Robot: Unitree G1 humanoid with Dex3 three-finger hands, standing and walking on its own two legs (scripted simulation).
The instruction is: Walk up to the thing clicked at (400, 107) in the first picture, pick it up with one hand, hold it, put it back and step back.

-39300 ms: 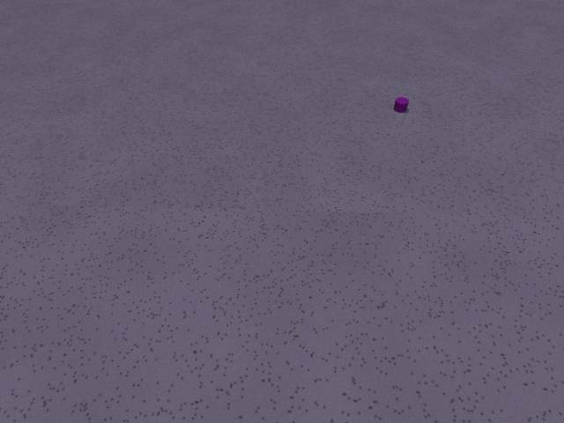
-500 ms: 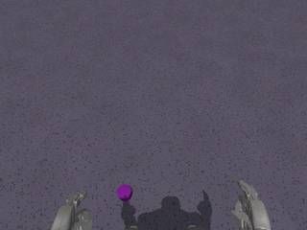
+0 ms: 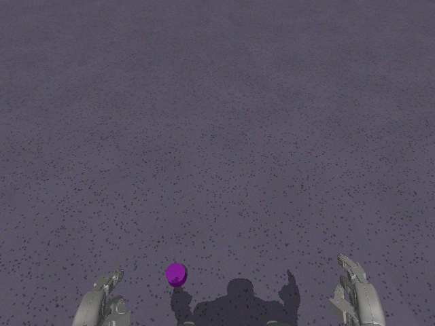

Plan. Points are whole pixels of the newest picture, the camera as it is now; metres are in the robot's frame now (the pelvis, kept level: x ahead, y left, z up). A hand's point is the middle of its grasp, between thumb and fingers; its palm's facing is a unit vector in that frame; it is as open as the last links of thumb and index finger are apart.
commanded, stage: home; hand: left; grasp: from above
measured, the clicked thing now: (176, 275) +0.42 +0.20 -0.68
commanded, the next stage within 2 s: stand in 0.12 s
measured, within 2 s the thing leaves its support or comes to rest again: neither
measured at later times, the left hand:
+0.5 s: hand out of the picture +0.11 +0.23 -0.10, palm faces +0.03 -0.94 -0.34, open 7.4 cm
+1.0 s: hand out of the picture +0.03 +0.24 -0.10, palm faces +0.06 -0.94 -0.33, open 7.4 cm
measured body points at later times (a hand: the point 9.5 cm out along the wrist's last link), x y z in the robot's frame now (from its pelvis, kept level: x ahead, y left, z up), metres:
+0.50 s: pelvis -0.01 +0.00 +0.03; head +0.02 +0.01 +0.48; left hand +0.11 +0.28 -0.08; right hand +0.11 -0.28 -0.09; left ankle +0.00 +0.12 -0.68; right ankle +0.00 -0.14 -0.68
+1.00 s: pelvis -0.01 +0.00 +0.06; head -0.01 +0.00 +0.51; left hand +0.03 +0.29 -0.07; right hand +0.07 -0.27 -0.08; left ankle +0.00 +0.12 -0.68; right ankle +0.00 -0.14 -0.68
